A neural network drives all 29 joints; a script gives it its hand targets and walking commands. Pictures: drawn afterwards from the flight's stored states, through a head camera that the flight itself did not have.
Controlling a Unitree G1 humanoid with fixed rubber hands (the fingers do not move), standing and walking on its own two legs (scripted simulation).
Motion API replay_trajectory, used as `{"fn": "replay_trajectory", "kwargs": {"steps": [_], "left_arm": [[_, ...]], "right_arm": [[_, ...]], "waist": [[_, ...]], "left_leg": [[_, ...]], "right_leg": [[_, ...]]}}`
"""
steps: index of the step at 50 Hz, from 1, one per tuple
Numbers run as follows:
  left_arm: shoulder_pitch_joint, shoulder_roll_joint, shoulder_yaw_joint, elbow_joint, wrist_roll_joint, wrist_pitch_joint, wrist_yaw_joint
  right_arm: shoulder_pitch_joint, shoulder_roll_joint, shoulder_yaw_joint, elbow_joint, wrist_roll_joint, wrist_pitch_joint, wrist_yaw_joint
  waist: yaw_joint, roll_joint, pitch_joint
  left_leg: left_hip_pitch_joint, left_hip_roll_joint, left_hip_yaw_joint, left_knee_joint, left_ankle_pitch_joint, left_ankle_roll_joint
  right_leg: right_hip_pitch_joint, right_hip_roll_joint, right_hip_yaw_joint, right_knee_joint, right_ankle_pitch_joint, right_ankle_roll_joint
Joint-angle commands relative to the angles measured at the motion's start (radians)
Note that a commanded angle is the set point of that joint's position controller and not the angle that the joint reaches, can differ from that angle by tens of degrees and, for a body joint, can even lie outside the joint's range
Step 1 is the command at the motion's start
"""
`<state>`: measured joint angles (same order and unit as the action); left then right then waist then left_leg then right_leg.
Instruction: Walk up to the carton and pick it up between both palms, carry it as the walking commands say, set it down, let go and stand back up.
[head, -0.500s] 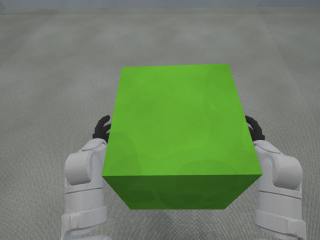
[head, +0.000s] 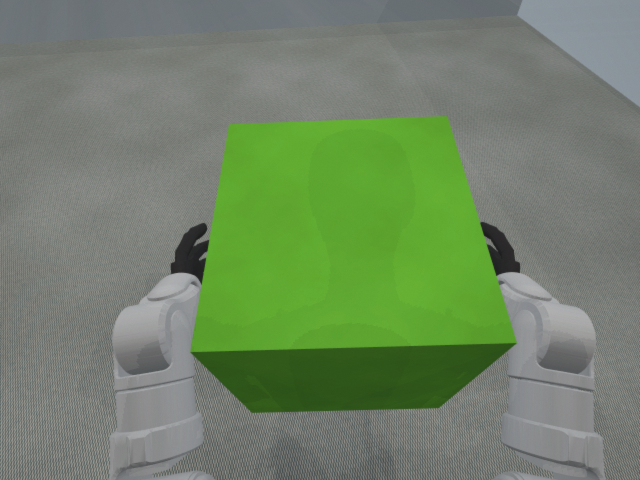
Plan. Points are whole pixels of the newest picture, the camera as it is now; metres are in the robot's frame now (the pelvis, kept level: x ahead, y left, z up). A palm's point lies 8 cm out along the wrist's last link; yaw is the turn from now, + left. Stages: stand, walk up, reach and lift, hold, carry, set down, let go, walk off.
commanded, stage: carry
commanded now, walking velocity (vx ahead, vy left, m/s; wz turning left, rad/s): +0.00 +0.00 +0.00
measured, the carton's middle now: (341, 276) +0.37 +0.01 +0.06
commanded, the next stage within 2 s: hold in 1.82 s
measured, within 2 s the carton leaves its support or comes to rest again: neither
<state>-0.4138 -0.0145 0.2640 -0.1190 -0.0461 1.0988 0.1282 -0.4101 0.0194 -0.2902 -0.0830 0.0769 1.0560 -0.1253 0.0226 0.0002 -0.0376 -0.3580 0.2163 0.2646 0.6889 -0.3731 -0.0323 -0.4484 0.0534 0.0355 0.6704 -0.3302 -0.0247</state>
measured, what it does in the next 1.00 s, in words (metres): steps on the spot: right foot, then left foot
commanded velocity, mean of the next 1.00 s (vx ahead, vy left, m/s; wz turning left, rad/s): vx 0.00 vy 0.00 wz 0.00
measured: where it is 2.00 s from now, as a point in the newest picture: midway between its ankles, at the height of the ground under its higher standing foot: outside the picture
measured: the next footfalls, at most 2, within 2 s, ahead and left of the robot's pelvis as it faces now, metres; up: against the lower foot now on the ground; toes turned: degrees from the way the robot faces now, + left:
right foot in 0.02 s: +0.06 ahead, -0.13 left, +0.00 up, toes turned +7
left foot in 0.32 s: +0.01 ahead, +0.06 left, +0.00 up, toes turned -3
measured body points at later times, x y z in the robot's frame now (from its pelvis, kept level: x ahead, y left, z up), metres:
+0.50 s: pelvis -0.05 -0.03 +0.00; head -0.03 -0.03 +0.45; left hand +0.29 +0.13 +0.09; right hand +0.28 -0.23 +0.10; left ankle -0.03 +0.06 -0.72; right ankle +0.02 -0.13 -0.72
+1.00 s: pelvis -0.07 -0.03 +0.00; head -0.09 -0.03 +0.45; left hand +0.26 +0.13 +0.10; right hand +0.24 -0.23 +0.10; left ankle -0.03 +0.06 -0.72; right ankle +0.02 -0.13 -0.72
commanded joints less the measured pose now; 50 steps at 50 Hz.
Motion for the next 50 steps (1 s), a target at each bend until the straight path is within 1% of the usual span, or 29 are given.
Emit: {"fn": "replay_trajectory", "kwargs": {"steps": [1,2,3,5,6,9,10,11,12,13,14,15,16,17,19,21,23,24,25,26,27,28,30,32,33,39,41,46,50], "left_arm": [[-0.594,-0.803,-0.702,-0.078,-0.177,-0.029,-0.079],[-0.633,-0.803,-0.690,-0.069,-0.171,-0.029,-0.076],[-0.686,-0.801,-0.682,-0.084,-0.176,-0.037,-0.077],[-0.671,-0.817,-0.674,-0.125,-0.172,-0.051,-0.085],[-0.629,-0.830,-0.667,-0.135,-0.171,-0.056,-0.092],[-0.659,-0.838,-0.668,-0.150,-0.174,-0.071,-0.099],[-0.678,-0.835,-0.672,-0.166,-0.176,-0.074,-0.099],[-0.688,-0.837,-0.676,-0.169,-0.179,-0.073,-0.096],[-0.712,-0.836,-0.678,-0.167,-0.185,-0.072,-0.094],[-0.715,-0.827,-0.684,-0.159,-0.187,-0.071,-0.090],[-0.708,-0.823,-0.692,-0.162,-0.189,-0.070,-0.088],[-0.683,-0.830,-0.703,-0.174,-0.193,-0.068,-0.093],[-0.636,-0.844,-0.712,-0.179,-0.195,-0.059,-0.099],[-0.663,-0.839,-0.722,-0.192,-0.199,-0.061,-0.100],[-0.664,-0.866,-0.738,-0.200,-0.203,-0.052,-0.102],[-0.659,-0.874,-0.733,-0.178,-0.213,-0.043,-0.103],[-0.677,-0.849,-0.724,-0.145,-0.212,-0.030,-0.097],[-0.633,-0.833,-0.712,-0.110,-0.199,-0.020,-0.096],[-0.655,-0.824,-0.703,-0.092,-0.191,-0.019,-0.096],[-0.682,-0.821,-0.700,-0.083,-0.191,-0.018,-0.095],[-0.677,-0.810,-0.683,-0.047,-0.175,-0.012,-0.096],[-0.654,-0.800,-0.663,-0.030,-0.167,-0.011,-0.099],[-0.645,-0.771,-0.632,0.006,-0.157,-0.011,-0.100],[-0.623,-0.761,-0.613,0.037,-0.155,-0.009,-0.103],[-0.619,-0.768,-0.611,0.040,-0.157,-0.010,-0.105],[-0.738,-0.780,-0.639,0.006,-0.160,-0.024,-0.092],[-0.740,-0.788,-0.643,0.007,-0.158,-0.024,-0.087],[-0.723,-0.805,-0.644,0.022,-0.167,-0.028,-0.091],[-0.716,-0.826,-0.655,0.023,-0.180,-0.035,-0.100]], "right_arm": [[-0.597,0.734,0.687,-0.152,0.125,-0.002,0.087],[-0.630,0.755,0.697,-0.135,0.133,-0.002,0.090],[-0.682,0.775,0.705,-0.140,0.148,-0.008,0.092],[-0.686,0.829,0.732,-0.150,0.177,-0.012,0.102],[-0.662,0.851,0.745,-0.173,0.187,-0.015,0.103],[-0.734,0.853,0.763,-0.223,0.201,-0.024,0.100],[-0.765,0.849,0.767,-0.239,0.210,-0.027,0.101],[-0.760,0.846,0.760,-0.240,0.210,-0.025,0.100],[-0.750,0.844,0.749,-0.222,0.205,-0.025,0.097],[-0.739,0.831,0.737,-0.219,0.199,-0.026,0.097],[-0.712,0.825,0.726,-0.209,0.194,-0.028,0.101],[-0.681,0.815,0.721,-0.218,0.183,-0.031,0.103],[-0.617,0.811,0.717,-0.216,0.171,-0.028,0.106],[-0.635,0.796,0.718,-0.241,0.163,-0.033,0.105],[-0.606,0.820,0.719,-0.226,0.160,-0.016,0.119],[-0.597,0.817,0.709,-0.207,0.153,-0.006,0.122],[-0.603,0.780,0.680,-0.176,0.135,0.003,0.113],[-0.599,0.767,0.680,-0.175,0.132,0.009,0.110],[-0.640,0.767,0.687,-0.174,0.132,0.012,0.107],[-0.654,0.768,0.682,-0.157,0.127,0.017,0.105],[-0.660,0.762,0.676,-0.127,0.120,0.022,0.104],[-0.662,0.764,0.682,-0.119,0.122,0.026,0.102],[-0.676,0.765,0.691,-0.087,0.123,0.033,0.098],[-0.676,0.761,0.696,-0.085,0.124,0.036,0.094],[-0.689,0.767,0.701,-0.092,0.129,0.034,0.093],[-0.693,0.777,0.662,-0.017,0.129,0.024,0.107],[-0.681,0.785,0.651,-0.003,0.129,0.024,0.110],[-0.679,0.796,0.653,-0.013,0.126,0.015,0.109],[-0.670,0.810,0.657,-0.021,0.127,0.003,0.112]], "waist": [[0.000,-0.213,-0.465],[0.000,-0.170,-0.464],[-0.001,-0.184,-0.465],[-0.001,-0.206,-0.484],[0.001,-0.240,-0.498],[0.006,-0.252,-0.539],[0.009,-0.242,-0.553],[0.006,-0.245,-0.558],[-0.009,-0.212,-0.569],[-0.020,-0.160,-0.586],[-0.028,-0.090,-0.610],[-0.028,0.067,-0.586],[-0.019,0.236,-0.571],[-0.011,0.240,-0.555],[-0.017,0.199,-0.499],[-0.006,0.165,-0.480],[-0.003,0.108,-0.530],[-0.002,0.027,-0.527],[-0.007,-0.071,-0.508],[-0.013,-0.122,-0.484],[-0.011,-0.148,-0.440],[-0.010,-0.174,-0.414],[-0.010,-0.197,-0.393],[-0.009,-0.202,-0.415],[-0.008,-0.178,-0.425],[-0.013,0.061,-0.367],[-0.008,0.062,-0.360],[-0.009,-0.019,-0.372],[-0.010,-0.025,-0.402]], "left_leg": [[-0.265,-0.094,-0.163,0.343,-0.402,-0.078],[-0.266,-0.106,-0.172,0.344,-0.358,-0.066],[-0.236,-0.119,-0.172,0.331,-0.287,-0.053],[-0.182,-0.151,-0.173,0.296,-0.194,-0.042],[-0.176,-0.154,-0.173,0.280,-0.175,-0.037],[-0.098,-0.187,-0.172,0.189,-0.147,-0.013],[-0.062,-0.203,-0.173,0.118,-0.132,-0.002],[-0.017,-0.209,-0.162,0.028,-0.105,0.006],[0.066,-0.219,-0.148,-0.109,-0.027,0.013],[0.204,-0.184,-0.163,-0.232,0.116,0.024],[0.348,-0.113,-0.229,-0.265,0.205,0.042],[0.450,0.003,-0.343,-0.260,0.408,0.077],[0.491,0.148,-0.485,-0.249,0.649,0.135],[0.464,0.181,-0.472,-0.224,0.771,0.177],[0.340,0.135,-0.365,-0.219,0.581,0.172],[0.301,0.062,-0.271,-0.164,0.560,0.131],[0.250,0.000,-0.232,-0.124,0.381,0.073],[0.187,-0.042,-0.207,-0.094,0.226,0.051],[0.121,-0.086,-0.180,-0.065,0.056,0.035],[0.103,-0.118,-0.167,-0.059,-0.028,0.030],[0.105,-0.157,-0.157,-0.089,-0.087,0.039],[0.138,-0.166,-0.149,-0.101,-0.096,0.043],[0.166,-0.154,-0.165,-0.108,-0.047,0.047],[0.172,-0.146,-0.174,-0.130,-0.005,0.045],[0.175,-0.142,-0.177,-0.132,0.004,0.045],[0.123,-0.047,-0.307,-0.263,-0.101,0.067],[0.090,-0.045,-0.304,-0.273,-0.131,0.066],[0.114,-0.086,-0.247,-0.188,-0.074,0.060],[0.137,-0.089,-0.246,-0.181,-0.047,0.066]], "right_leg": [[0.486,-0.345,0.437,-0.140,1.016,-0.189],[0.499,-0.333,0.409,-0.142,1.055,-0.178],[0.478,-0.300,0.347,-0.145,1.033,-0.160],[0.461,-0.249,0.265,-0.134,0.988,-0.158],[0.462,-0.249,0.258,-0.137,0.984,-0.156],[0.444,-0.245,0.271,-0.168,0.865,-0.154],[0.429,-0.238,0.286,-0.181,0.791,-0.155],[0.418,-0.229,0.272,-0.176,0.760,-0.150],[0.392,-0.199,0.230,-0.143,0.757,-0.132],[0.320,-0.180,0.186,-0.109,0.763,-0.100],[0.212,-0.150,0.142,-0.066,0.684,-0.066],[0.063,-0.106,0.090,-0.014,0.458,-0.026],[-0.044,-0.056,0.037,0.012,0.091,0.005],[-0.058,-0.038,0.018,0.047,-0.117,0.010],[-0.015,-0.021,-0.021,0.020,-0.108,0.001],[0.074,-0.014,-0.043,-0.143,0.068,-0.007],[0.191,-0.076,0.035,-0.214,0.228,-0.032],[0.235,-0.136,0.118,-0.227,0.331,-0.060],[0.248,-0.197,0.196,-0.250,0.345,-0.083],[0.205,-0.226,0.243,-0.273,0.258,-0.091],[0.135,-0.221,0.253,-0.331,0.049,-0.085],[0.092,-0.204,0.240,-0.370,-0.044,-0.077],[0.060,-0.188,0.229,-0.387,-0.050,-0.062],[0.088,-0.177,0.202,-0.357,0.048,-0.061],[0.096,-0.171,0.189,-0.343,0.081,-0.057],[0.027,-0.119,0.116,-0.256,0.003,-0.030],[0.047,-0.117,0.111,-0.263,0.013,-0.030],[0.056,-0.135,0.138,-0.302,-0.001,-0.035],[0.078,-0.135,0.139,-0.299,0.031,-0.037]]}}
